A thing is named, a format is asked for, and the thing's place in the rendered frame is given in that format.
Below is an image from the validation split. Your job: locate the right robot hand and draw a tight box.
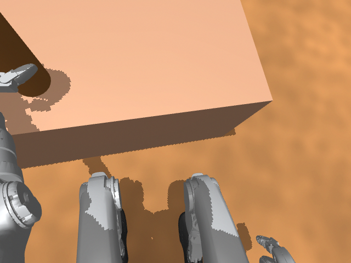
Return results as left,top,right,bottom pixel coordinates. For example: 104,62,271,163
256,236,295,263

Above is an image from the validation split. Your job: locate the left robot arm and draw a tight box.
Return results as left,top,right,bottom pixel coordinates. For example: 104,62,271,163
0,112,42,263

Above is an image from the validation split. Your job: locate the left robot hand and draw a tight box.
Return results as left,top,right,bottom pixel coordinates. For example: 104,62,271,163
0,64,38,93

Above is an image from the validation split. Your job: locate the bottle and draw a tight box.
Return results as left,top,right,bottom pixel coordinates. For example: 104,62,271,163
0,12,51,97

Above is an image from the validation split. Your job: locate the right robot foot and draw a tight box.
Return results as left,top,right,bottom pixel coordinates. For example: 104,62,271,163
178,212,203,263

